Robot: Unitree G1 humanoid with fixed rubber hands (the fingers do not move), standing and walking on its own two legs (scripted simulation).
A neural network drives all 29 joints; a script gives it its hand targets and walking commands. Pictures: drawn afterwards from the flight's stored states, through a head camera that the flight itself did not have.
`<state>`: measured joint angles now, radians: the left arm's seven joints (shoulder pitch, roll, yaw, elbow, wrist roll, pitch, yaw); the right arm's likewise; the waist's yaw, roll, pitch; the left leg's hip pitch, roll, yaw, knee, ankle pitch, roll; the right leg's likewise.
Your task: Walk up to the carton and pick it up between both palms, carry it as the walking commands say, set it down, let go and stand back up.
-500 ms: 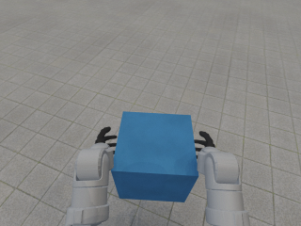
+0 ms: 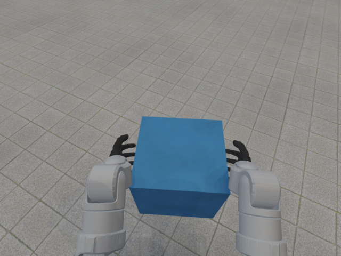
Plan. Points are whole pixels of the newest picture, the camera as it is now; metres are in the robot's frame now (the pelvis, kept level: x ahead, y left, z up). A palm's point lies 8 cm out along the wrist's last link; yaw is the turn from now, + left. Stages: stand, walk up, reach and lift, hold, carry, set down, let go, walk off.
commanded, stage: carry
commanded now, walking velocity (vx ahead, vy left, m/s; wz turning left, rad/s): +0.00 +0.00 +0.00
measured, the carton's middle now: (178, 169) +0.33 -0.01 +0.00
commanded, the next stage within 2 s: none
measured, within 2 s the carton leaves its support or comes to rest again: neither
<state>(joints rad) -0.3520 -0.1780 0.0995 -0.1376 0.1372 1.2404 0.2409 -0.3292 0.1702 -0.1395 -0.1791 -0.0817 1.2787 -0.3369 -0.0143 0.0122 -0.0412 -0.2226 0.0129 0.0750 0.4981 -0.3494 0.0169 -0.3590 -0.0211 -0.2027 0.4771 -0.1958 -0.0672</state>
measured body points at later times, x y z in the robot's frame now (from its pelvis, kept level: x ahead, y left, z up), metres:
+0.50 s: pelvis +0.06 +0.01 +0.01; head +0.09 +0.01 +0.46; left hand +0.37 +0.15 +0.07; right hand +0.37 -0.13 +0.07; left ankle -0.06 +0.09 -0.72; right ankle +0.04 -0.09 -0.72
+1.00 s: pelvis +0.10 +0.02 +0.00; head +0.12 +0.02 +0.45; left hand +0.40 +0.15 +0.05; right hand +0.39 -0.13 +0.04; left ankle -0.04 +0.10 -0.72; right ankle +0.08 -0.09 -0.73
